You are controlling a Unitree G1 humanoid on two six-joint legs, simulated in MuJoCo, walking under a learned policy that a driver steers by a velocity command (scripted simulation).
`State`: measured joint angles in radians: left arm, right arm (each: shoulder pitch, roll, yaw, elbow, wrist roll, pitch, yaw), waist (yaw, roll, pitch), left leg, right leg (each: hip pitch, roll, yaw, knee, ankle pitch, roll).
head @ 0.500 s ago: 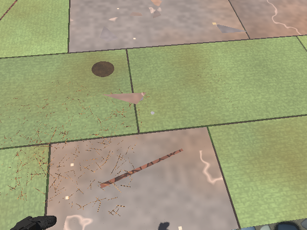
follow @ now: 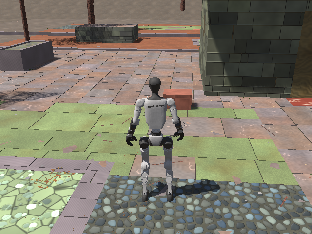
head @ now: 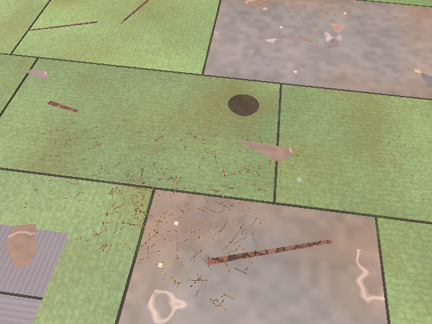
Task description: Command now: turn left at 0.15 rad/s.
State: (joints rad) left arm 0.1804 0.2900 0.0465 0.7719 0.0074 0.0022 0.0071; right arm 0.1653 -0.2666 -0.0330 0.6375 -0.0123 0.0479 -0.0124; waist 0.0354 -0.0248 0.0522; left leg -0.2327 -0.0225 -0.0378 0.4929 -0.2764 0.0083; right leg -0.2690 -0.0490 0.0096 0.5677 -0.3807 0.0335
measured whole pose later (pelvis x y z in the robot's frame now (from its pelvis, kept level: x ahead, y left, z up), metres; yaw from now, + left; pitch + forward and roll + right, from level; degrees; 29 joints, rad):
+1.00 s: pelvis +0.01 +0.01 +0.00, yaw +0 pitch -2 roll +0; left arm 0.19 0.24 0.03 1.08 0.00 0.01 0.05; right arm 0.24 -0.24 -0.02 0.95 0.00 0.00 -0.03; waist 0.01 0.00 0.04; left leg -0.16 -0.03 -0.04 0.48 -0.30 0.01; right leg -0.17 -0.03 0.02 0.47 -0.27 0.04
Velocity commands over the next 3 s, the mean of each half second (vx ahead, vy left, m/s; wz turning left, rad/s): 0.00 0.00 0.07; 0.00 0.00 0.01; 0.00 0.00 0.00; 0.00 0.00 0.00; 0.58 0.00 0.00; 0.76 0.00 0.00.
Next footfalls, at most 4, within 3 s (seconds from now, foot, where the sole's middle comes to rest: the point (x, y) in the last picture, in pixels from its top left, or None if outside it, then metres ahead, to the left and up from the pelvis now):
2.72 left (197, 294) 0.55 0.09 -0.77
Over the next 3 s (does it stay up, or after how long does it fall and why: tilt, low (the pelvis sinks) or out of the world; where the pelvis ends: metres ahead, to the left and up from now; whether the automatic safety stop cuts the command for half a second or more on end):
stays up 0.53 0.00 0.01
